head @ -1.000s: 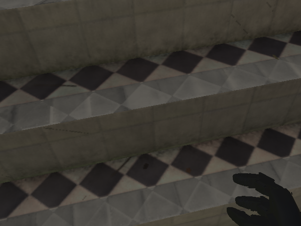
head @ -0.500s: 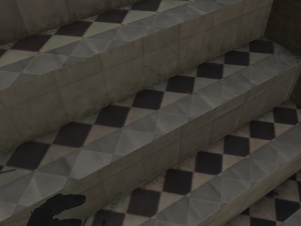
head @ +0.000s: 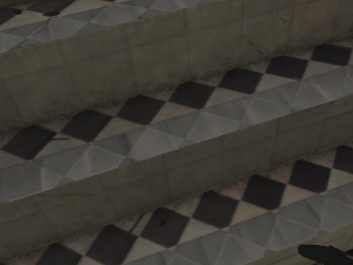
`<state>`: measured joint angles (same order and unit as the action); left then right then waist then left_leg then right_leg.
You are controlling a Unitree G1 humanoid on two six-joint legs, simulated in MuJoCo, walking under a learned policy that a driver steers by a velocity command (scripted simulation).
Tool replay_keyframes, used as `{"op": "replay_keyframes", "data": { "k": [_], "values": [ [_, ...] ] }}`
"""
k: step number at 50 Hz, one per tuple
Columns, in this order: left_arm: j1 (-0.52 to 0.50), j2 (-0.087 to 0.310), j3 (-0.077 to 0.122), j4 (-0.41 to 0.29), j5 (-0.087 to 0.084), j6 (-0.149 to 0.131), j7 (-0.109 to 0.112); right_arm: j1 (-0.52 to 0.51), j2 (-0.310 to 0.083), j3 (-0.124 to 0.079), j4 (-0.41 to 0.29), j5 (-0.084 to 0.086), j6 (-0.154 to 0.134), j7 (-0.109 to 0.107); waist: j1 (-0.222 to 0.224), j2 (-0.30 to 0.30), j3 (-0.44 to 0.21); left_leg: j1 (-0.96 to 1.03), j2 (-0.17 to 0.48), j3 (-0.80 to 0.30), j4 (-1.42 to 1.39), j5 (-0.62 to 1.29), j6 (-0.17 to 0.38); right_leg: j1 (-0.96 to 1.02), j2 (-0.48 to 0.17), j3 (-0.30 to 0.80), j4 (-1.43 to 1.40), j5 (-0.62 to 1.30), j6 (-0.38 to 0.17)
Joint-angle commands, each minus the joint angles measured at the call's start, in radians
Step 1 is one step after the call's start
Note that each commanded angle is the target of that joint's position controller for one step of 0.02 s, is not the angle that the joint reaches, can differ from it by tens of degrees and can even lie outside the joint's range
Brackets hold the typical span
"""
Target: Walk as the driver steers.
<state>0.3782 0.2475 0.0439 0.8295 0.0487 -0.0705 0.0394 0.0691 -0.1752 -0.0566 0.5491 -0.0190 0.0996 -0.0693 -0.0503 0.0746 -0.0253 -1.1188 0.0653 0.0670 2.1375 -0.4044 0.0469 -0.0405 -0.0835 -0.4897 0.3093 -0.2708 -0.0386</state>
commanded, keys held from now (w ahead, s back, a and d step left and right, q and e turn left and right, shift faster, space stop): s+q+shift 0.14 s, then w+q+shift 0.18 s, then w+shift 0.22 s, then w+e+shift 0.46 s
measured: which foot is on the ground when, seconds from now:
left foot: up 0.00-0.10, down 0.12-0.34, up 0.36-0.66, down 0.68-1.00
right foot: down 0.00-0.14, up 0.16-0.40, down 0.42-0.74, up 0.76-1.00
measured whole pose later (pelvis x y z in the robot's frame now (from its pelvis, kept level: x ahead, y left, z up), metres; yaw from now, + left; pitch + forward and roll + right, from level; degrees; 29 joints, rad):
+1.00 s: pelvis +0.13 +0.20 +0.19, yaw +15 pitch +3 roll +2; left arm -0.12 0.17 0.05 0.52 0.04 0.00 -0.03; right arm 0.41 -0.25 -0.06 0.91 -0.08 -0.16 -0.07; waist 0.00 -0.03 0.04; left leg -0.14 0.09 0.30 0.63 -0.49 -0.02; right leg -1.24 0.14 0.05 2.35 -0.46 -0.12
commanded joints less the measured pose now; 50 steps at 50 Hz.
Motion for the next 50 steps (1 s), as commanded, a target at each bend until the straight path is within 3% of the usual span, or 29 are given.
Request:
{"op": "replay_keyframes", "data": {
  "k": [1, 4, 6, 8, 10, 12, 15, 16, 17, 18, 21, 23, 24, 25, 27, 30, 32, 33, 34, 35, 36, 37, 38, 39, 40, 42, 43, 45, 50],
  "values": [
    [-0.063, 0.21, 0.054, -0.119, 0.0, 0.048, 0.012, -0.132, 0.025, 0.012, -0.166, -0.013, -0.014, 0.001, -0.038, -0.36, -0.019, -0.136, 0.048, -0.094, -0.093, -0.251, 0.024, 0.243, -0.308, 0.126, -0.026, 1.033, -0.144],
    [-0.163, 0.251, 0.064, -0.217, -0.038, 0.098, 0.015, 0.02, -0.028, 0.012, -0.111, 0.022, 0.004, -0.011, -0.053, -0.294, -0.12, 0.317, -0.081, 0.078, -0.643, -0.535, 0.074, 0.155, -0.261, 0.04, 0.099, 1.339, -0.157],
    [-0.22, 0.257, 0.057, -0.252, -0.052, 0.086, -0.009, 0.128, -0.085, -0.011, -0.088, 0.006, 0.007, -0.04, -0.075, -0.301, -0.228, 0.487, -0.103, -0.026, -0.69, -0.292, 0.095, 0.089, -0.33, 0.085, 0.245, 1.374, -0.119],
    [-0.207, 0.145, 0.035, -0.29, -0.016, 0.108, -0.039, 0.193, -0.178, -0.061, -0.057, 0.031, -0.008, -0.06, -0.065, -0.036, -0.217, 0.586, -0.139, -0.55, -1.143, -0.387, 0.23, -0.248, -0.078, 0.147, 0.616, 0.321, -0.018],
    [-0.302, 0.027, 0.007, -0.418, 0.007, 0.073, -0.093, 0.004, -0.295, -0.087, -0.149, -0.038, 0.001, -0.05, -0.01, 0.081, -0.21, 0.436, -0.069, -1.125, -1.63, -0.875, 0.355, -0.523, 0.161, 0.589, 1.339, -0.269, 0.046],
    [-0.142, -0.033, -0.018, -0.414, 0.036, 0.041, -0.08, -0.139, -0.223, -0.053, -0.093, -0.043, -0.018, -0.027, 0.158, 0.1, 0.021, 0.012, -0.159, -0.814, -1.396, -0.539, 0.206, -0.39, 0.16, 0.681, 1.303, -0.201, -0.032],
    [0.046, 0.014, -0.033, -0.308, 0.04, 0.002, -0.053, -0.206, -0.07, -0.015, -0.06, -0.038, -0.037, -0.023, 0.216, 0.002, 0.067, -0.043, -0.306, -0.342, -1.127, -0.171, 0.079, -0.222, 0.118, 0.612, 0.649, -0.225, -0.076],
    [0.159, 0.013, -0.04, -0.257, 0.008, -0.003, -0.044, -0.288, -0.053, -0.017, -0.073, -0.041, -0.023, -0.022, 0.276, -0.022, 0.087, -0.074, -0.385, -0.152, -1.049, -0.112, -0.008, -0.054, 0.096, 0.53, 0.101, -0.131, -0.085],
    [0.123, -0.008, -0.033, -0.19, -0.05, 0.007, -0.032, -0.203, -0.058, -0.03, -0.042, -0.049, -0.017, -0.031, 0.207, -0.071, 0.092, 0.064, -0.37, -0.031, -1.005, -0.099, 0.0, 0.008, 0.134, 0.3, -0.197, 0.273, -0.03],
    [0.021, -0.033, -0.026, -0.171, -0.086, 0.023, -0.016, -0.08, -0.032, -0.033, -0.003, -0.068, -0.018, -0.018, 0.111, -0.192, -0.019, 0.248, -0.397, -0.023, -0.68, -0.146, 0.07, -0.062, 0.084, 0.305, -0.229, 0.476, -0.034],
    [-0.305, 0.079, 0.011, -0.187, 0.049, -0.056, -0.008, -0.035, -0.007, -0.03, -0.114, 0.002, -0.027, -0.011, -0.095, -0.187, -0.092, 0.023, -0.353, -0.19, 0.243, -0.18, 0.031, -0.036, -0.133, 0.494, -0.036, 0.864, -0.082],
    [-0.11, 0.119, 0.039, -0.124, 0.06, -0.112, -0.034, 0.014, -0.052, 0.005, -0.118, -0.021, -0.078, -0.008, -0.069, 0.002, -0.029, -0.375, -0.212, -0.245, 0.14, -0.194, 0.059, 0.324, -0.257, 0.566, 0.121, 0.773, -0.131],
    [-0.056, 0.143, 0.054, -0.101, 0.033, -0.124, -0.029, -0.058, -0.06, 0.01, -0.117, -0.049, -0.09, 0.0, 0.004, 0.019, -0.056, -0.461, -0.161, -0.26, 0.157, -0.172, 0.063, 0.421, -0.291, 0.602, 0.072, 0.578, -0.176],
    [-0.08, 0.258, 0.091, -0.118, 0.019, -0.15, -0.017, -0.15, -0.092, 0.006, -0.18, -0.057, -0.083, 0.007, 0.03, -0.135, -0.064, -0.514, -0.099, -0.294, 0.14, -0.188, 0.04, 0.443, -0.424, 0.808, -0.06, 0.186, -0.25],
    [-0.032, 0.207, 0.077, -0.089, 0.011, -0.173, -0.005, -0.37, -0.131, -0.009, -0.211, -0.038, -0.083, 0.019, 0.133, -0.106, 0.086, -0.599, -0.065, -0.36, 0.174, -0.122, 0.029, 0.334, -0.467, 0.893, -0.217, -0.128, -0.293],
    [0.055, 0.144, 0.062, 0.003, -0.012, -0.166, -0.011, -0.513, -0.074, 0.019, -0.242, -0.04, -0.093, 0.027, 0.163, -0.015, 0.166, -0.543, -0.031, -0.237, -0.016, -0.182, 0.067, 0.255, -0.326, 0.686, -0.27, 0.053, -0.222],
    [0.034, 0.096, 0.061, 0.059, -0.045, -0.138, -0.022, -0.529, 0.002, 0.075, -0.311, -0.051, -0.086, 0.033, 0.129, -0.129, 0.165, -0.265, 0.085, -0.039, -0.361, -0.233, 0.109, 0.047, -0.2, 0.524, -0.399, 0.27, -0.174],
    [-0.059, 0.062, 0.048, 0.053, -0.057, -0.128, -0.026, -0.461, 0.016, 0.092, -0.294, -0.035, -0.09, 0.036, 0.081, -0.12, 0.093, 0.083, 0.069, 0.018, -0.625, -0.178, 0.128, -0.11, -0.127, 0.392, -0.363, 0.616, -0.153],
    [0.004, 0.125, 0.052, 0.052, -0.087, -0.127, -0.045, -0.291, -0.01, 0.09, -0.218, 0.026, -0.096, 0.036, 0.065, -0.179, -0.088, 0.542, -0.071, 0.09, -0.869, -0.376, 0.124, -0.242, -0.089, 0.403, -0.181, 1.245, -0.221],
    [0.031, 0.185, 0.073, 0.054, -0.093, -0.134, -0.054, -0.064, -0.038, 0.052, -0.143, 0.03, -0.1, 0.026, -0.018, -0.213, -0.344, 0.866, -0.105, 0.01, -0.915, -0.181, 0.132, -0.182, -0.122, 0.501, 0.093, 1.635, -0.203],
    [-0.106, 0.304, 0.107, 0.001, -0.125, -0.141, -0.07, 0.193, -0.094, 0.025, -0.109, 0.024, -0.093, 0.011, -0.202, -0.27, -0.527, 1.193, -0.045, -0.207, -1.144, -0.005, 0.136, -0.288, -0.079, 0.529, 0.384, 1.57, -0.119],
    [-0.234, 0.261, 0.105, -0.083, -0.126, -0.137, -0.091, 0.331, -0.229, -0.027, -0.073, -0.007, -0.105, -0.025, -0.267, -0.075, -0.581, 1.326, 0.108, -0.5, -1.425, -0.182, 0.162, -0.527, 0.112, 0.507, 0.778, 1.043, 0.009],
    [-0.266, 0.116, 0.082, -0.109, -0.056, -0.116, -0.098, 0.313, -0.241, -0.04, -0.006, -0.004, -0.127, -0.026, -0.217, 0.16, -0.503, 1.252, 0.199, -0.677, -1.526, -0.15, 0.128, -0.719, 0.24, 0.658, 1.223, 0.3, -0.01],
    [-0.328, -0.058, 0.051, -0.178, -0.016, -0.098, -0.074, 0.317, -0.236, -0.041, 0.045, -0.021, -0.167, -0.004, -0.131, 0.174, -0.35, 1.135, 0.284, -0.637, -1.44, 0.113, 0.092, -0.927, 0.282, 0.767, 1.683, 0.271, 0.009],
    [-0.378, -0.101, 0.041, -0.229, -0.008, -0.08, -0.053, 0.258, -0.213, -0.041, 0.064, -0.02, -0.181, 0.007, -0.071, 0.134, -0.291, 1.085, 0.296, -0.555, -1.388, 0.065, 0.068, -1.053, 0.257, 0.738, 1.842, 0.321, -0.005],
    [-0.385, -0.111, 0.025, -0.285, 0.022, -0.045, -0.057, 0.109, -0.109, -0.015, 0.15, -0.041, -0.204, 0.014, 0.06, 0.087, -0.018, 0.917, 0.256, -0.348, -1.431, 0.07, 0.068, -1.249, 0.218, 0.659, 2.047, 0.14, -0.044],
    [-0.425, -0.069, 0.022, -0.285, 0.03, -0.051, -0.061, 0.224, -0.047, 0.0, 0.195, -0.059, -0.215, 0.023, -0.016, -0.009, -0.021, 1.087, 0.209, -0.277, -1.462, 0.307, 0.061, -1.294, 0.221, 0.613, 2.137, 0.008, -0.042],
    [-0.416, -0.11, -0.004, -0.32, -0.018, -0.017, -0.079, 0.316, -0.048, 0.0, 0.286, -0.072, -0.263, 0.014, 0.043, 0.011, 0.023, 1.179, 0.288, -0.227, -1.575, 0.512, 0.042, -1.422, 0.18, 0.671, 2.124, -0.184, -0.085],
    [-0.524, -0.049, 0.011, -0.402, -0.006, 0.123, -0.042, 0.263, -0.111, 0.004, 0.302, -0.064, -0.307, -0.006, 0.142, -0.069, 0.131, 1.063, 0.293, 0.019, -1.919, 0.65, 0.066, -1.407, 0.22, 0.565, 2.184, -0.273, -0.101]
  ]
}}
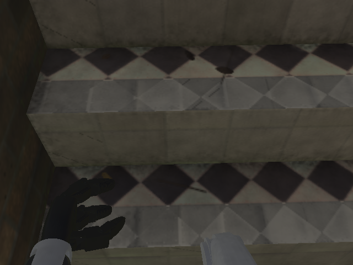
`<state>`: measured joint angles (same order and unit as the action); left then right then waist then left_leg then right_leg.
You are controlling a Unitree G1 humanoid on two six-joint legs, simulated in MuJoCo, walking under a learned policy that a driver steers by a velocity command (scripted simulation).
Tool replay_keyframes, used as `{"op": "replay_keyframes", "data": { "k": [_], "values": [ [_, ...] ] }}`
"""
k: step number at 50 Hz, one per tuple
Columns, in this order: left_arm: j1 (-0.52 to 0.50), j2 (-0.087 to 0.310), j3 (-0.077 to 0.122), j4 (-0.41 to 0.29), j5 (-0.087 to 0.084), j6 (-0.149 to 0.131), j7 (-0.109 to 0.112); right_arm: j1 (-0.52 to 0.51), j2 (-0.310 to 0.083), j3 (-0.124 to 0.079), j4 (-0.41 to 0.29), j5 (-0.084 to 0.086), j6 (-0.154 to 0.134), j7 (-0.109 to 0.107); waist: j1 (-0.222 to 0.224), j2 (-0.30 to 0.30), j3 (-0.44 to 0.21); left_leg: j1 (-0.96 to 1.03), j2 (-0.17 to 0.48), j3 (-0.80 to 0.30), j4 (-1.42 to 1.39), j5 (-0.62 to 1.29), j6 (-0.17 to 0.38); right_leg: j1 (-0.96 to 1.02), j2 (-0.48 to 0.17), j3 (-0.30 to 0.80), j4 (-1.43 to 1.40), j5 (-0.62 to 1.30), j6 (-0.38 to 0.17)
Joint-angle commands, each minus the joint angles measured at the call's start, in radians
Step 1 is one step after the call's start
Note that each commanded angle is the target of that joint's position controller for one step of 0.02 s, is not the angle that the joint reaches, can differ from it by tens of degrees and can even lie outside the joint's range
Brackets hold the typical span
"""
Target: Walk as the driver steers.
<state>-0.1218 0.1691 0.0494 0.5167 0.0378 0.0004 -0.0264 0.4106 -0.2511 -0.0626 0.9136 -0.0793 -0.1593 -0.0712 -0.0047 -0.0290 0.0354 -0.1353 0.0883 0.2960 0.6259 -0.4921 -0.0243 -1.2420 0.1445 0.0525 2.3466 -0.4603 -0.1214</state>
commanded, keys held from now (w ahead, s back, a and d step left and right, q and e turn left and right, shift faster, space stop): w+e+shift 0.72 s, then shift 0.18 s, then q+shift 0.10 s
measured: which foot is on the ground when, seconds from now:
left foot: down 0.00-0.16, up 0.18-0.64, down 0.66-0.94, up 0.96-1.00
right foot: up 0.00-0.14, down 0.16-0.66, up 0.68-1.00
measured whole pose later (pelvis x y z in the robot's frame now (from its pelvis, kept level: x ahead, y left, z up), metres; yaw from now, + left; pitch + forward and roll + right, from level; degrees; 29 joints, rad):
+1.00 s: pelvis +0.29 -0.15 +0.36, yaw -39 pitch -1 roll +4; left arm 0.14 0.26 0.05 0.69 0.01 -0.01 -0.06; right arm 0.13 -0.26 -0.10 0.88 -0.02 -0.01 -0.10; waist 0.06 -0.05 0.03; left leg -0.59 0.23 0.04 1.29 -0.60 0.04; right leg -0.46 -0.13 0.04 0.72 0.32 -0.07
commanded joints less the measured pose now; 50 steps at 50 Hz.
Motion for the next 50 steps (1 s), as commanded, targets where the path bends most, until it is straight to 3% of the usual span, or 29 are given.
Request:
{"op": "replay_keyframes", "data": {
  "k": [1, 3, 4, 5, 6, 7, 8, 9, 10, 11, 13, 15, 17, 20, 25, 28, 30, 32, 33, 34, 35, 36, 38, 39, 41, 44, 46, 49, 50],
  "values": [
    [-0.04, 0.029, 0.002, -0.103, 0.002, 0.062, 0.033, -0.054, -0.054, 0.011, -0.058, -0.002, -0.047, 0.0, 0.109, 0.003, 0.097, 0.118, 0.241, -0.141, -0.436, 0.751, 0.126, -0.239, -0.015, 0.01, 0.07, -0.112, -0.021],
    [-0.24, 0.0, -0.032, -0.175, -0.004, 0.077, 0.019, 0.048, -0.054, 0.009, -0.024, 0.017, -0.009, -0.001, 0.055, 0.024, 0.097, 0.09, 0.147, -0.023, -0.568, 0.996, 0.11, -0.133, -0.019, -0.18, -0.247, -0.186, -0.037],
    [-0.121, 0.044, -0.048, -0.168, -0.047, 0.073, -0.001, -0.055, -0.131, 0.008, -0.063, 0.058, 0.001, -0.01, 0.159, 0.025, 0.068, -0.115, 0.096, 0.097, -0.594, 1.536, 0.094, 0.362, -0.018, -0.302, -0.836, -0.152, -0.056],
    [0.054, 0.11, -0.033, -0.103, -0.059, 0.089, -0.004, 0.047, -0.218, -0.012, -0.088, 0.108, 0.019, -0.031, 0.165, 0.024, -0.164, -0.143, 0.119, 0.017, -0.388, 1.855, 0.164, 0.785, 0.08, -0.366, -0.989, -0.15, -0.016],
    [0.366, 0.113, -0.01, -0.031, -0.03, 0.105, 0.017, -0.056, -0.289, -0.023, -0.17, 0.147, 0.013, -0.025, 0.259, 0.205, -0.37, -0.039, 0.21, -0.078, -0.156, 2.306, 0.208, 0.979, 0.104, -0.327, -0.886, -0.172, 0.005],
    [0.577, 0.182, 0.022, 0.0, -0.016, 0.113, 0.026, -0.253, -0.331, -0.05, -0.233, 0.149, 0.001, 0.017, 0.356, 0.319, -0.474, 0.052, 0.264, -0.136, 0.096, 2.423, 0.201, 1.036, 0.051, -0.183, -0.939, -0.212, -0.03],
    [0.595, 0.252, 0.053, 0.011, -0.012, 0.098, 0.011, -0.303, -0.306, -0.058, -0.253, 0.154, -0.003, 0.056, 0.358, 0.292, -0.495, 0.047, 0.227, -0.164, 0.447, 2.131, 0.209, 1.074, 0.057, -0.036, -1.21, -0.277, -0.083],
    [0.342, 0.308, 0.076, 0.037, -0.037, 0.084, 0.004, -0.269, -0.159, -0.027, -0.307, 0.086, 0.013, 0.076, 0.197, -0.037, -0.401, -0.41, -0.041, -0.223, 0.861, 0.852, 0.13, 1.194, 0.057, 0.219, -1.481, -0.189, -0.212],
    [0.172, 0.295, 0.081, 0.032, 0.013, 0.089, 0.019, -0.315, -0.014, 0.026, -0.387, 0.044, 0.007, 0.104, 0.088, -0.19, -0.398, -0.679, -0.191, -0.318, 1.385, 0.513, 0.084, 1.09, -0.112, 0.647, -1.694, -0.423, -0.341],
    [0.133, 0.232, 0.071, 0.034, -0.006, 0.088, 0.032, -0.415, 0.056, 0.036, -0.443, 0.006, 0.018, 0.103, 0.054, -0.068, -0.309, -0.736, -0.17, -0.438, 1.534, 0.499, 0.096, 0.903, -0.118, 0.716, -1.822, -0.411, -0.256],
    [0.207, 0.14, 0.037, 0.131, 0.011, 0.032, 0.054, -0.42, 0.128, 0.076, -0.497, -0.027, 0.035, 0.073, -0.019, -0.007, -0.138, -0.864, -0.147, -0.439, 1.677, 0.511, 0.108, 0.68, -0.095, 0.752, -1.891, -0.395, -0.133],
    [0.341, 0.115, 0.034, 0.212, -0.001, -0.019, 0.051, -0.415, 0.132, 0.1, -0.476, -0.039, 0.038, 0.063, 0.004, 0.081, -0.089, -0.923, -0.119, -0.413, 1.627, 0.465, 0.12, 0.774, 0.003, 0.593, -1.918, -0.189, -0.089],
    [0.406, 0.189, 0.059, 0.259, -0.003, -0.044, 0.041, -0.466, 0.105, 0.106, -0.485, -0.046, 0.036, 0.053, 0.045, 0.118, -0.077, -1.029, -0.102, -0.384, 1.585, 0.343, 0.106, 0.924, -0.01, 0.517, -1.939, 0.117, -0.085],
    [0.579, 0.122, 0.047, 0.354, 0.0, -0.064, 0.034, -0.613, 0.181, 0.136, -0.497, -0.019, 0.044, 0.04, 0.106, 0.09, -0.085, -1.175, -0.112, -0.308, 1.644, 0.219, 0.099, 0.999, -0.057, 0.563, -1.967, 0.18, -0.129],
    [0.731, 0.119, 0.058, 0.406, 0.02, -0.12, 0.042, -0.825, 0.286, 0.172, -0.593, -0.027, 0.056, 0.041, 0.12, 0.02, -0.081, -1.54, -0.099, -0.353, 1.926, -0.063, 0.107, 1.209, -0.172, 0.722, -1.949, 0.482, -0.208],
    [0.671, 0.111, 0.065, 0.41, -0.017, -0.088, 0.055, -0.979, 0.27, 0.184, -0.659, 0.004, 0.078, 0.03, 0.132, 0.085, -0.069, -1.0, -0.08, -0.185, 1.241, -0.044, 0.084, 0.84, -0.148, 0.535, -2.209, 0.803, -0.16],
    [0.6, 0.098, 0.073, 0.367, -0.023, -0.053, 0.057, -0.797, 0.246, 0.152, -0.592, 0.059, 0.098, 0.021, 0.057, -0.034, -0.21, -0.323, -0.163, -0.088, 0.839, -0.084, 0.085, 0.671, -0.135, 0.406, -2.237, 1.555, -0.112],
    [0.527, 0.232, 0.119, 0.311, -0.034, -0.094, 0.033, -0.483, 0.111, 0.074, -0.497, 0.093, 0.093, -0.003, -0.099, -0.123, -0.467, 0.02, -0.177, -0.274, 0.628, -0.203, 0.116, 0.788, -0.149, 0.392, -1.807, 2.132, -0.111],
    [0.575, 0.22, 0.113, 0.251, -0.056, -0.115, -0.001, -0.404, -0.027, 0.017, -0.463, 0.079, 0.054, 0.003, -0.043, 0.088, -0.669, 0.403, 0.085, -0.648, 0.395, -0.442, 0.242, 0.514, -0.026, 0.365, -1.463, 1.788, 0.038],
    [0.502, 0.203, 0.098, 0.207, -0.024, -0.143, -0.024, -0.429, -0.051, -0.006, -0.455, 0.072, 0.07, -0.013, -0.047, 0.514, -0.93, 0.435, 0.33, -1.093, 0.279, -0.362, 0.333, 0.498, 0.002, 0.362, -0.915, 0.364, 0.051],
    [0.363, 0.183, 0.08, 0.144, 0.035, -0.154, -0.04, -0.431, 0.037, 0.007, -0.419, 0.079, 0.107, -0.025, -0.04, 0.465, -0.87, 0.285, 0.202, -0.902, 0.274, -0.3, 0.229, 0.522, -0.075, 0.307, -0.715, 0.404, 0.052],
    [0.352, 0.166, 0.087, 0.135, 0.034, -0.101, -0.037, -0.591, 0.064, 0.005, -0.399, 0.074, 0.112, -0.039, 0.046, 0.379, -0.722, 0.095, 0.262, -0.914, 0.195, -0.304, 0.249, 0.435, -0.103, 0.266, -0.535, 0.434, 0.08],
    [0.355, 0.085, 0.049, 0.139, 0.063, 0.025, -0.015, -0.604, 0.179, 0.026, -0.292, 0.076, 0.126, -0.043, 0.136, -0.023, -0.303, -0.29, 0.239, -0.773, 0.204, -0.354, 0.222, 0.409, -0.183, 0.182, -0.524, 0.455, 0.056],
    [0.411, 0.052, 0.028, 0.148, 0.059, 0.067, -0.016, -0.584, 0.175, 0.03, -0.25, 0.055, 0.122, -0.038, 0.182, -0.134, -0.143, -0.492, 0.215, -0.673, 0.223, -0.334, 0.184, 0.459, -0.174, 0.137, -0.588, 0.38, 0.062],
    [0.448, 0.011, 0.008, 0.16, 0.041, 0.079, -0.033, -0.517, 0.144, 0.018, -0.167, 0.029, 0.105, -0.044, 0.176, -0.103, -0.011, -0.62, 0.182, -0.518, 0.27, -0.352, 0.149, 0.489, -0.135, 0.065, -0.696, 0.386, 0.067],
    [0.464, 0.004, -0.01, 0.172, -0.005, 0.062, -0.055, -0.492, 0.027, -0.011, -0.117, 0.037, 0.088, -0.015, 0.16, 0.076, 0.033, -0.665, 0.196, -0.396, 0.273, -0.324, 0.096, 0.559, -0.119, 0.048, -0.905, 0.467, 0.081],
    [0.596, 0.037, -0.01, 0.203, -0.027, 0.043, -0.059, -0.6, -0.066, -0.036, -0.121, 0.033, 0.102, 0.002, 0.27, 0.204, -0.068, -0.577, 0.188, -0.276, 0.289, -0.193, 0.069, 0.771, -0.201, 0.026, -1.275, 0.461, 0.067],
    [0.81, 0.086, 0.007, 0.333, -0.04, -0.001, -0.02, -0.599, -0.057, -0.029, -0.178, 0.072, 0.138, -0.034, 0.366, 0.135, -0.166, -0.428, 0.083, -0.197, 0.705, 0.036, 0.086, 1.112, -0.293, -0.118, -1.908, 0.983, 0.035],
    [0.798, 0.069, -0.004, 0.379, -0.027, -0.017, -0.01, -0.512, -0.011, -0.023, -0.177, 0.095, 0.132, -0.047, 0.34, 0.008, -0.169, -0.466, 0.018, -0.132, 0.831, 0.043, 0.063, 1.232, -0.285, -0.165, -2.077, 1.172, 0.053]
  ]
}}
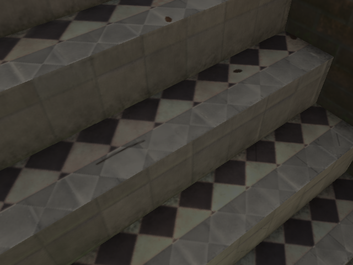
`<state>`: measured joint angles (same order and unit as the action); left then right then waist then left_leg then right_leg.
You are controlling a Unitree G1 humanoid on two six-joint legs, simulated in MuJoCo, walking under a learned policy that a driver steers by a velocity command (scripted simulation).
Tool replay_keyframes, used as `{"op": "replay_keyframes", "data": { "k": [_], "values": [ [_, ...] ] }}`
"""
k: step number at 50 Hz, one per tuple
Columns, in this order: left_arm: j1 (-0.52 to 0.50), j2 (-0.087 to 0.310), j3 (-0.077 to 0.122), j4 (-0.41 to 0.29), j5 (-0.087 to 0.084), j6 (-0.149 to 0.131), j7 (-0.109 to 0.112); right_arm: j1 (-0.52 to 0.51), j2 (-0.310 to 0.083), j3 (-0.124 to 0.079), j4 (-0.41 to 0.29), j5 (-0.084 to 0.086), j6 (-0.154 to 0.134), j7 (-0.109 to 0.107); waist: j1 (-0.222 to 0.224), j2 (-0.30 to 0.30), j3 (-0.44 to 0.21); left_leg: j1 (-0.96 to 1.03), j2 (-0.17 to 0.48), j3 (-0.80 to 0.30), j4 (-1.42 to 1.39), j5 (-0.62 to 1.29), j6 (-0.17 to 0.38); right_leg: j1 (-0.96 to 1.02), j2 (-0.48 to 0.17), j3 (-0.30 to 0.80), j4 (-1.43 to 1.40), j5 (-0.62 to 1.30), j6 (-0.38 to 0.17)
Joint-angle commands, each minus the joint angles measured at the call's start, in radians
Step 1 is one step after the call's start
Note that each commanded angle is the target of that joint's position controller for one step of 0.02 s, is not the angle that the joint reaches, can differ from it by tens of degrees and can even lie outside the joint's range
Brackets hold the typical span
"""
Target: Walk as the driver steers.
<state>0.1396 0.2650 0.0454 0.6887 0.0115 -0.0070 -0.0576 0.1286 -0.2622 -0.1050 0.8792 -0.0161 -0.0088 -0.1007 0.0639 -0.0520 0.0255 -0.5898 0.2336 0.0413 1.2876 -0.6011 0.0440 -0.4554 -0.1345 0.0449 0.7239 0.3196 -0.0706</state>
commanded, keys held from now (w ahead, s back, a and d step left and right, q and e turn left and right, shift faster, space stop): q+shift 0.60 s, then w+q+shift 0.22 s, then w+shift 0.18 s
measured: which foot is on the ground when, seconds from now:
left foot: up 0.00-0.44, down 0.46-0.74, up 0.76-1.00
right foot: up 0.00-0.02, down 0.04-0.44, up 0.46-0.78, down 0.80-1.00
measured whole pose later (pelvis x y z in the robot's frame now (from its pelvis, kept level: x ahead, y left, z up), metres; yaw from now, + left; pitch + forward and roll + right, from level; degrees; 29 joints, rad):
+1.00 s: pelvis -0.27 -0.14 -0.37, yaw +44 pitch +5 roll -4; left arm 0.33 0.18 0.03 0.76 0.09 -0.18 0.06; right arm 0.09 -0.19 -0.04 0.57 -0.06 0.10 -0.02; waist 0.01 0.10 -0.07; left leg -0.95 0.00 -0.12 1.95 -0.29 0.00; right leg -0.14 0.10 -0.15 0.51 -0.83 -0.09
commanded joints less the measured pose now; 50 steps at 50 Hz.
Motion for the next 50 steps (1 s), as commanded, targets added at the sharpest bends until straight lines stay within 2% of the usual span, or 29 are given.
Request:
{"op": "replay_keyframes", "data": {
  "k": [1, 2, 3, 4, 6, 7, 10, 11, 13, 15, 20, 21, 23, 24, 25, 27, 29, 34, 36, 37, 39, 40, 41, 42, 43, 44, 46, 47, 50],
  "values": [
    [0.43, -0.03, -0.02, 0.217, -0.012, -0.008, 0.012, -0.125, 0.026, 0.024, -0.15, 0.038, -0.009, -0.039, 0.202, -0.097, -0.09, -0.025, -0.224, 0.143, 0.367, -0.003, -0.008, 0.448, -0.008, -0.131, -0.598, 0.446, 0.012],
    [0.39, -0.027, -0.047, 0.223, 0.015, -0.013, 0.006, -0.085, 0.094, 0.038, -0.166, 0.04, 0.015, -0.042, 0.151, -0.199, -0.068, -0.041, -0.321, 0.12, 0.715, -0.259, -0.026, 0.38, 0.008, -0.157, -0.564, 0.511, 0.046],
    [0.397, 0.029, -0.077, 0.203, 0.04, -0.024, 0.018, -0.074, 0.159, 0.055, -0.182, 0.066, 0.026, -0.039, 0.09, -0.112, -0.074, -0.074, -0.383, 0.039, 1.066, -0.278, -0.067, 0.313, -0.026, -0.081, -0.383, 0.803, 0.127],
    [0.436, 0.155, -0.05, 0.227, 0.082, -0.051, 0.034, 0.008, 0.214, 0.065, -0.267, 0.08, 0.022, -0.029, -0.05, -0.183, -0.1, -0.332, -0.361, 0.017, 1.099, -0.234, -0.128, 0.448, -0.053, -0.005, -0.151, 1.138, 0.208],
    [0.452, 0.077, -0.043, 0.267, 0.03, -0.047, 0.061, -0.068, 0.172, 0.091, -0.266, 0.008, 0.004, 0.007, 0.012, -0.091, -0.146, -0.488, -0.283, 0.06, 1.144, -0.044, -0.107, 0.446, -0.095, 0.125, -0.188, 0.471, 0.08],
    [0.338, 0.066, -0.046, 0.242, 0.046, -0.052, 0.059, 0.018, 0.155, 0.086, -0.219, -0.005, 0.005, 0.027, -0.055, -0.055, -0.161, -0.481, -0.261, 0.001, 1.126, 0.096, -0.086, 0.398, -0.104, 0.124, -0.182, 0.121, 0.064],
    [0.145, 0.177, 0.003, 0.168, 0.03, -0.094, 0.123, 0.006, 0.111, 0.082, -0.26, 0.011, 0.074, 0.042, -0.128, -0.137, -0.157, -0.449, -0.19, -0.13, 1.147, 0.294, -0.067, 0.214, -0.374, 0.431, -0.539, -0.717, -0.13],
    [0.074, 0.06, -0.029, 0.15, 0.017, -0.096, 0.123, 0.026, 0.022, 0.058, -0.214, -0.005, 0.094, 0.028, -0.123, -0.019, -0.099, -0.354, -0.22, -0.127, 1.041, 0.412, -0.079, 0.119, -0.256, 0.33, -0.522, -0.828, -0.091],
    [0.087, 0.013, -0.037, 0.141, 0.0, -0.107, 0.131, 0.036, -0.02, 0.037, -0.199, -0.003, 0.109, 0.027, -0.103, -0.053, -0.063, -0.245, -0.242, -0.075, 0.858, 0.455, -0.079, 0.073, -0.218, 0.227, -0.527, -0.866, -0.057],
    [0.132, 0.035, -0.019, 0.136, -0.01, -0.105, 0.149, 0.068, -0.025, 0.024, -0.177, -0.022, 0.112, 0.045, -0.084, -0.083, -0.03, -0.087, -0.261, -0.026, 0.563, 0.494, -0.07, 0.032, -0.161, 0.09, -0.48, -0.898, -0.031],
    [0.222, 0.112, 0.027, 0.107, 0.02, 0.001, 0.174, 0.04, -0.008, 0.025, -0.201, 0.009, 0.122, 0.054, -0.013, -0.295, 0.023, 0.141, -0.282, 0.066, -0.422, -0.032, -0.033, 0.106, -0.129, 0.013, -0.442, -1.065, -0.057],
    [0.244, 0.111, 0.033, 0.099, 0.01, 0.034, 0.187, 0.082, 0.013, 0.03, -0.181, 0.013, 0.119, 0.051, -0.01, -0.245, 0.012, 0.219, -0.272, 0.055, -0.619, -0.01, -0.022, 0.116, -0.102, -0.004, -0.367, -1.085, -0.054],
    [0.218, 0.025, 0.027, 0.059, 0.019, 0.075, 0.183, 0.172, 0.138, 0.069, -0.086, 0.013, 0.117, 0.051, -0.048, 0.141, 0.013, 0.313, -0.228, 0.034, -0.876, 0.293, 0.037, -0.022, 0.039, -0.167, 0.24, -1.083, -0.013],
    [0.126, -0.123, -0.018, 0.008, 0.053, 0.098, 0.157, 0.099, 0.181, 0.103, -0.115, -0.067, 0.109, 0.05, -0.058, 0.321, 0.061, 0.144, -0.226, 0.031, -0.721, 0.427, 0.043, -0.191, 0.15, -0.213, 0.876, -0.898, 0.012],
    [-0.078, -0.159, -0.024, -0.205, 0.058, 0.111, 0.152, -0.021, 0.081, 0.088, -0.258, -0.095, 0.068, 0.013, 0.002, 0.519, -0.034, 0.012, -0.097, -0.397, -0.623, 0.599, 0.159, -0.391, 0.107, 0.039, 0.992, -0.712, 0.121],
    [-0.038, -0.033, -0.023, -0.229, 0.089, 0.122, 0.132, -0.261, -0.01, 0.058, -0.388, -0.056, 0.075, -0.01, 0.045, 0.176, -0.059, -0.138, -0.123, -0.44, -0.621, 0.185, 0.21, -0.358, 0.143, 0.043, 1.109, -0.467, 0.215],
    [0.076, 0.016, -0.021, -0.212, 0.067, 0.128, 0.125, -0.158, -0.032, 0.058, -0.387, -0.035, 0.057, -0.005, 0.013, 0.011, 0.018, -0.107, -0.16, -0.439, -0.496, 0.207, 0.227, -0.345, 0.203, -0.018, 1.023, -0.438, 0.224],
    [0.203, 0.026, -0.023, -0.199, 0.041, 0.066, 0.078, -0.274, -0.028, 0.04, -0.439, -0.048, -0.001, -0.001, 0.084, 0.125, -0.115, -0.254, -0.212, -0.473, -0.282, 0.091, 0.207, 0.017, 0.241, 0.011, 0.761, -0.354, 0.086],
    [0.376, 0.027, -0.04, -0.133, 0.011, 0.046, 0.062, -0.289, 0.031, 0.045, -0.458, -0.071, 0.024, -0.033, 0.136, 0.223, -0.042, -0.297, -0.334, -0.299, -0.217, 0.078, 0.036, 0.215, 0.168, -0.054, -0.16, -0.628, -0.05],
    [0.281, -0.066, -0.062, -0.097, -0.02, 0.044, 0.051, -0.111, 0.058, 0.041, -0.423, -0.061, 0.05, -0.047, 0.031, 0.116, -0.01, -0.126, -0.416, -0.186, -0.017, -0.021, 0.038, 0.149, 0.178, -0.207, -0.492, -0.393, -0.053],
    [0.046, -0.15, -0.082, -0.062, 0.04, 0.038, 0.069, 0.02, 0.131, 0.033, -0.417, -0.053, 0.097, -0.055, -0.161, -0.14, -0.076, 0.008, -0.649, -0.059, 0.951, 0.018, 0.04, 0.019, 0.09, -0.177, -0.714, 0.123, -0.081],
    [-0.078, -0.114, -0.089, -0.063, 0.095, 0.0, 0.074, -0.064, 0.154, 0.024, -0.474, 0.0, 0.093, -0.026, -0.255, -0.054, -0.1, -0.239, -0.625, -0.143, 1.316, 0.026, 0.018, 0.118, 0.068, -0.165, -0.442, 0.15, -0.018],
    [-0.063, -0.043, -0.067, -0.06, 0.137, -0.075, 0.059, -0.044, 0.169, 0.055, -0.52, 0.004, 0.074, -0.002, -0.334, 0.042, -0.024, -0.626, -0.463, -0.203, 1.386, 0.172, -0.005, 0.266, -0.08, 0.005, -0.113, 0.35, 0.059],
    [0.057, 0.09, 0.0, -0.057, 0.124, -0.115, 0.065, 0.001, 0.132, 0.071, -0.486, -0.045, 0.052, 0.007, -0.255, 0.127, -0.156, -0.8, -0.359, -0.263, 1.353, 0.28, 0.006, 0.555, -0.204, 0.13, -0.149, 0.086, 0.033],
    [0.071, 0.221, 0.06, -0.096, 0.078, -0.158, 0.082, -0.076, 0.0, 0.061, -0.485, -0.072, 0.035, 0.014, -0.174, 0.139, -0.189, -0.838, -0.267, -0.275, 1.175, 0.33, -0.024, 0.599, -0.313, 0.338, -0.402, -0.654, -0.085],
    [0.056, 0.216, 0.077, -0.118, 0.037, -0.197, 0.107, -0.243, -0.091, 0.036, -0.521, -0.065, 0.036, 0.018, -0.099, 0.091, -0.086, -0.871, -0.202, -0.281, 1.059, 0.422, -0.048, 0.511, -0.392, 0.602, -0.559, -0.932, -0.138],
    [0.259, 0.08, 0.032, -0.037, 0.051, -0.214, 0.123, -0.368, -0.097, 0.018, -0.455, -0.067, 0.025, 0.059, 0.052, 0.272, 0.089, -0.852, -0.235, -0.276, 0.834, 0.427, -0.042, 0.54, -0.224, 0.343, -0.467, -0.5, -0.114],
    [0.223, 0.105, 0.039, -0.022, 0.065, -0.217, 0.128, -0.366, -0.084, 0.014, -0.498, -0.052, 0.05, 0.073, -0.017, 0.116, 0.03, -0.711, -0.232, -0.196, 0.788, 0.388, -0.051, 0.481, -0.231, 0.327, -0.439, -0.234, -0.115],
    [0.046, 0.126, 0.044, -0.019, 0.079, -0.194, 0.124, -0.283, -0.056, 0.036, -0.516, -0.025, 0.086, 0.102, -0.136, -0.026, -0.095, -0.367, -0.234, -0.059, 0.346, 0.228, -0.037, 0.374, -0.12, 0.163, -0.366, -0.011, -0.117]
  ]
}}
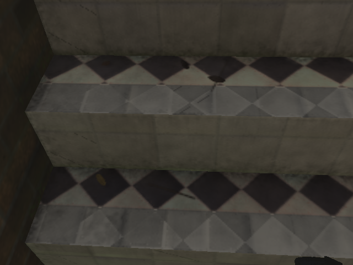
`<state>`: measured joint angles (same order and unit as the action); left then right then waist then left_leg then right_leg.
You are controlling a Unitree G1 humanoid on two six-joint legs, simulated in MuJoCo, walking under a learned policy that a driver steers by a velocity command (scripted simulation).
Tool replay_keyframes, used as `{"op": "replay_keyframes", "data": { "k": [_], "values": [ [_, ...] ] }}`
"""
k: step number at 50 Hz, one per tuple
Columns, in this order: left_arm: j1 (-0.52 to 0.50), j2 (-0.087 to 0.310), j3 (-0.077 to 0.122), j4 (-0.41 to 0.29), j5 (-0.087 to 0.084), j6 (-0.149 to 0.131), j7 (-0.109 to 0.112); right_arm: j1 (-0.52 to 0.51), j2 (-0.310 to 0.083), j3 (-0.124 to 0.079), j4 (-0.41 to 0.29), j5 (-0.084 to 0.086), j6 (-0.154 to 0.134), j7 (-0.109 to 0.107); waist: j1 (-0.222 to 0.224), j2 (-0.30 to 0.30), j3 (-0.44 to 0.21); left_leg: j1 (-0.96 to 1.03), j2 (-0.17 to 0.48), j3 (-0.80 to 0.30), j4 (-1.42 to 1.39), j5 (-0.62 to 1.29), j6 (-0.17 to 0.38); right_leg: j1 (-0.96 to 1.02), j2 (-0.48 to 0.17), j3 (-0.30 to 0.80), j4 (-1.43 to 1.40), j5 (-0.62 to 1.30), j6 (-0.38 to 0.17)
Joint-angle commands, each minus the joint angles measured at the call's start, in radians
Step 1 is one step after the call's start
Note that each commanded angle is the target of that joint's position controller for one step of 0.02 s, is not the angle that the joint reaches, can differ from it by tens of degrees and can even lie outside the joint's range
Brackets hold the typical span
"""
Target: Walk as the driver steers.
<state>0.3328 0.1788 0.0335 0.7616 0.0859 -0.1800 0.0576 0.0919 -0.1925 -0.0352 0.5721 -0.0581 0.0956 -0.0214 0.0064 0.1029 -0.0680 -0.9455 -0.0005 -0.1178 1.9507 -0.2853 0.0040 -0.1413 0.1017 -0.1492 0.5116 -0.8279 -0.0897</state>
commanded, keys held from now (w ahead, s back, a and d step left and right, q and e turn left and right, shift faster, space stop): w+e+shift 0.02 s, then e+shift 0.90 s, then w+e+shift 0.02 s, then w+shift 0.06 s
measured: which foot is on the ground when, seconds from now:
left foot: up 0.00-0.08, down 0.10-0.62, up 0.64-1.00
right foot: down 0.00-0.08, up 0.10-0.58, down 0.60-1.00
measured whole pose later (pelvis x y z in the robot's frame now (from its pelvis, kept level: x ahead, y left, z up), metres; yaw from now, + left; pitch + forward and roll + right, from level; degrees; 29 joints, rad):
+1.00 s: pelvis +0.15 +0.04 +0.24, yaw -40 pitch +3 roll -2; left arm 0.36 0.21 0.08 0.71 0.06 0.03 0.08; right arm -0.22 -0.08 0.07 0.41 -0.02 0.04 -0.01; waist 0.18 0.02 0.09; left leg -0.83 -0.06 -0.13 1.71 -0.30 -0.04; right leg -0.49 0.28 0.17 0.62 -0.15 -0.12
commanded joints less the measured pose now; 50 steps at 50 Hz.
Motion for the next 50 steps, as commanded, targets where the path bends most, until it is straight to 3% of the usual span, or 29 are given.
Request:
{"op": "replay_keyframes", "data": {
  "k": [1, 2, 3, 4, 5, 6, 7, 8, 9, 10, 12, 14, 18, 20, 21, 22, 24, 27, 29, 31, 32, 33, 34, 36, 37, 39, 41, 47, 50],
  "values": [
    [-0.226, 0.202, 0.047, -0.101, -0.018, -0.012, 0.006, -0.187, -0.133, -0.027, -0.186, 0.044, -0.022, 0.024, -0.108, -0.204, -0.05, 0.232, -0.001, 0.186, -0.625, -0.202, 0.028, -0.049, -0.294, 0.251, -0.103, 1.243, -0.092],
    [-0.24, 0.168, 0.037, -0.1, -0.028, 0.017, 0.013, -0.03, -0.161, -0.039, -0.148, 0.077, -0.029, 0.029, -0.136, -0.292, -0.117, 0.484, 0.029, 0.267, -1.028, -0.276, 0.059, -0.12, -0.246, 0.24, 0.071, 1.272, -0.111],
    [-0.182, 0.111, 0.026, -0.109, -0.045, 0.032, 0.025, 0.112, -0.179, -0.058, -0.062, 0.077, -0.032, 0.02, -0.116, -0.327, -0.172, 0.686, -0.022, 0.299, -1.188, -0.238, 0.08, -0.198, -0.216, 0.306, 0.272, 1.375, -0.119],
    [-0.132, 0.09, 0.021, -0.076, -0.07, 0.051, 0.01, 0.222, -0.129, -0.057, 0.009, 0.065, -0.057, 0.008, -0.149, -0.207, -0.147, 0.823, -0.038, 0.336, -1.508, 0.052, 0.119, -0.275, -0.065, 0.207, 0.608, 1.187, -0.071],
    [-0.134, 0.004, 0.014, -0.086, -0.072, 0.057, -0.019, 0.311, -0.076, -0.042, 0.095, 0.028, -0.092, 0.002, -0.181, -0.01, -0.014, 0.929, 0.064, 0.193, -1.658, 0.382, 0.191, -0.592, 0.094, 0.169, 1.208, 0.429, -0.032],
    [-0.167, -0.101, -0.014, -0.149, -0.067, 0.036, -0.039, 0.269, -0.119, -0.028, 0.12, -0.033, -0.131, 0.007, -0.054, -0.07, 0.056, 1.007, 0.197, 0.002, -1.292, 0.898, 0.173, -1.005, 0.089, 0.317, 1.6, 0.455, 0.007],
    [-0.084, -0.097, -0.009, -0.142, -0.07, 0.044, -0.04, 0.352, -0.132, -0.041, 0.129, -0.069, -0.133, 0.0, -0.03, -0.105, -0.067, 1.093, 0.37, -0.063, -1.319, 1.061, 0.188, -1.067, 0.079, 0.343, 1.728, 0.48, 0.058],
    [-0.064, -0.007, -0.002, -0.148, -0.063, 0.065, -0.041, 0.327, -0.181, -0.06, 0.1, -0.053, -0.13, -0.02, -0.028, -0.121, -0.118, 1.036, 0.451, -0.143, -1.465, 0.479, 0.205, -1.09, 0.033, 0.292, 1.736, 0.487, 0.083],
    [-0.165, 0.004, 0.0, -0.179, -0.047, 0.096, -0.048, 0.216, -0.181, -0.057, 0.064, -0.009, -0.145, -0.032, -0.008, -0.077, 0.001, 0.891, 0.443, -0.141, -1.597, -0.023, 0.187, -1.152, -0.012, 0.268, 1.726, 0.526, 0.099],
    [-0.255, -0.007, -0.003, -0.202, -0.019, 0.13, -0.056, 0.196, -0.133, -0.037, 0.082, 0.009, -0.154, -0.057, -0.003, -0.068, 0.089, 0.81, 0.401, -0.129, -1.673, -0.187, 0.16, -1.225, -0.014, 0.256, 1.818, 0.537, 0.085],
    [-0.317, 0.009, 0.011, -0.239, -0.031, 0.169, -0.055, 0.232, -0.103, -0.018, 0.14, 0.013, -0.199, -0.08, 0.01, -0.109, 0.194, 0.725, 0.432, -0.024, -1.725, -0.007, 0.12, -1.269, -0.038, 0.297, 1.936, 0.54, 0.053],
    [-0.316, -0.051, 0.001, -0.238, -0.048, 0.193, -0.031, 0.316, -0.098, -0.015, 0.206, 0.015, -0.222, -0.069, 0.014, -0.113, 0.214, 0.774, 0.421, 0.075, -1.715, 0.081, 0.09, -1.389, -0.027, 0.292, 2.097, 0.49, 0.017],
    [-0.399, -0.079, -0.023, -0.286, -0.06, 0.243, -0.033, 0.325, -0.096, -0.001, 0.254, 0.036, -0.217, -0.048, 0.041, -0.112, 0.238, 0.689, 0.24, 0.335, -1.732, 0.214, 0.02, -1.294, -0.076, 0.125, 1.648, 0.511, 0.013],
    [-0.454, -0.101, -0.029, -0.321, -0.056, 0.281, -0.042, 0.385, -0.106, -0.005, 0.291, 0.032, -0.195, -0.068, 0.007, 0.01, 0.169, 0.827, 0.224, 0.316, -1.718, 0.372, 0.055, -1.321, -0.088, 0.031, 1.607, 0.483, 0.015],
    [-0.49, -0.093, -0.04, -0.344, -0.077, 0.293, -0.051, 0.427, -0.176, -0.031, 0.294, 0.054, -0.189, -0.077, -0.024, 0.078, 0.093, 1.015, 0.258, 0.321, -1.805, 0.448, 0.082, -1.311, -0.148, -0.016, 1.423, 0.35, -0.005],
    [-0.487, -0.116, -0.046, -0.345, -0.075, 0.306, -0.046, 0.48, -0.154, -0.03, 0.326, 0.057, -0.182, -0.092, -0.044, 0.127, 0.064, 1.127, 0.283, 0.316, -1.808, 0.537, 0.102, -1.305, -0.18, -0.022, 1.429, 0.33, -0.029],
    [-0.463, -0.105, -0.042, -0.315, -0.054, 0.343, -0.05, 0.477, -0.124, -0.026, 0.323, 0.081, -0.166, -0.1, -0.054, 0.031, 0.042, 1.233, 0.28, 0.387, -1.737, 0.874, 0.101, -1.23, -0.175, -0.109, 1.318, 0.247, -0.039],
    [-0.364, -0.106, -0.029, -0.29, -0.049, 0.344, -0.043, 0.321, -0.224, -0.047, 0.248, 0.089, -0.192, -0.095, 0.065, 0.067, -0.042, 1.184, 0.366, 0.451, -1.556, 1.894, 0.075, -0.895, -0.129, -0.152, 1.175, 0.181, -0.115],
    [-0.222, 0.015, 0.006, -0.272, -0.075, 0.354, -0.013, 0.252, -0.318, -0.075, 0.189, 0.089, -0.197, -0.056, 0.138, 0.057, -0.175, 1.04, 0.385, 0.421, -1.369, 2.0, 0.124, -0.47, -0.037, -0.121, 0.919, 0.061, -0.125],
    [-0.155, 0.093, 0.046, -0.23, -0.13, 0.347, -0.024, 0.254, -0.296, -0.073, 0.14, 0.068, -0.18, 0.009, 0.132, 0.059, -0.203, 0.776, 0.306, 0.338, -0.974, 1.416, 0.142, -0.181, 0.054, 0.078, 0.564, 0.017, -0.165],
    [-0.277, 0.165, 0.089, -0.258, -0.13, 0.347, -0.017, 0.117, -0.204, -0.058, 0.046, 0.042, -0.174, 0.04, 0.138, -0.296, -0.132, 0.352, -0.005, 0.315, -0.523, 0.296, 0.065, -0.202, -0.142, 0.731, 0.216, -0.282, -0.331],
    [-0.293, 0.163, 0.098, -0.326, -0.084, 0.33, -0.011, 0.002, -0.142, -0.049, -0.04, 0.047, -0.176, 0.062, 0.165, -0.178, -0.146, 0.266, -0.11, 0.075, 0.021, 0.084, 0.006, -0.326, -0.225, 1.091, -0.087, -0.272, -0.377],
    [-0.31, 0.175, 0.089, -0.289, -0.041, 0.308, 0.0, -0.05, -0.045, -0.025, -0.116, 0.032, -0.169, 0.049, 0.092, -0.162, -0.071, 0.186, -0.113, 0.002, 0.239, 0.105, -0.01, -0.433, -0.244, 1.095, -0.137, -0.172, -0.318],
    [-0.29, 0.111, 0.067, -0.183, -0.029, 0.246, 0.029, -0.03, 0.046, 0.013, -0.166, 0.027, -0.159, -0.007, -0.018, -0.097, 0.142, 0.023, -0.078, 0.005, 0.36, 0.173, -0.018, -0.609, -0.189, 0.884, -0.023, 0.018, -0.215],
    [-0.205, 0.04, 0.049, -0.155, -0.072, 0.232, 0.038, -0.046, 0.009, 0.019, -0.141, 0.016, -0.165, -0.009, 0.067, -0.028, 0.146, 0.015, -0.071, 0.031, 0.232, 0.179, -0.007, -0.442, -0.055, 0.811, 0.061, 0.227, -0.221],
    [-0.101, 0.088, 0.059, -0.107, -0.033, 0.241, 0.045, -0.04, -0.025, 0.016, -0.116, 0.017, -0.131, -0.017, 0.091, -0.024, 0.068, -0.086, -0.116, 0.009, 0.163, 0.082, -0.068, -0.141, -0.021, 0.773, 0.147, 0.742, -0.252],
    [-0.037, 0.144, 0.08, -0.085, -0.029, 0.209, 0.037, -0.05, -0.034, 0.024, -0.1, 0.025, -0.103, 0.0, 0.095, -0.088, -0.013, -0.121, -0.135, -0.018, 0.053, -0.009, -0.062, 0.086, -0.016, 0.717, 0.165, 0.946, -0.224],
    [-0.017, 0.13, 0.074, -0.128, -0.03, 0.167, 0.021, -0.282, 0.022, 0.063, -0.224, 0.03, -0.061, 0.02, 0.087, -0.091, -0.057, 0.025, -0.054, -0.033, -0.141, -0.035, -0.039, -0.076, -0.041, 0.739, -0.042, 0.717, -0.182],
    [-0.066, 0.104, 0.053, -0.155, -0.009, 0.194, 0.024, -0.308, 0.039, 0.069, -0.217, 0.035, -0.043, -0.01, 0.076, -0.083, -0.085, 0.176, -0.048, 0.015, -0.366, 0.016, -0.059, -0.2, -0.062, 0.776, -0.152, 0.39, -0.153]
  ]
}}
